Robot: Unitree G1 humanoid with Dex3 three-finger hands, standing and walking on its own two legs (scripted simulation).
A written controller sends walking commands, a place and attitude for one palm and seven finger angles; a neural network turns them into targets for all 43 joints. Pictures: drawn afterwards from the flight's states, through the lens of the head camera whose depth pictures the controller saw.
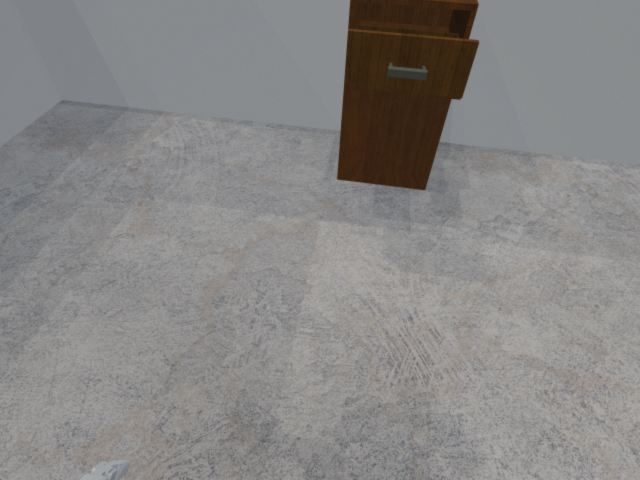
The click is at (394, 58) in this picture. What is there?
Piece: drawer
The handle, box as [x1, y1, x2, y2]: [387, 63, 427, 79]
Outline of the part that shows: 389,63 387,76 425,79 427,71 425,69 425,66 422,66 421,69 394,67 391,65 392,63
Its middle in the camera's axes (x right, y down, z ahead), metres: +0.28 -0.54 +1.24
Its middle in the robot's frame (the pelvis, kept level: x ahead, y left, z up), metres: +1.30 -0.22 -0.04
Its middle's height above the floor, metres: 0.73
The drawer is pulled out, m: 0.29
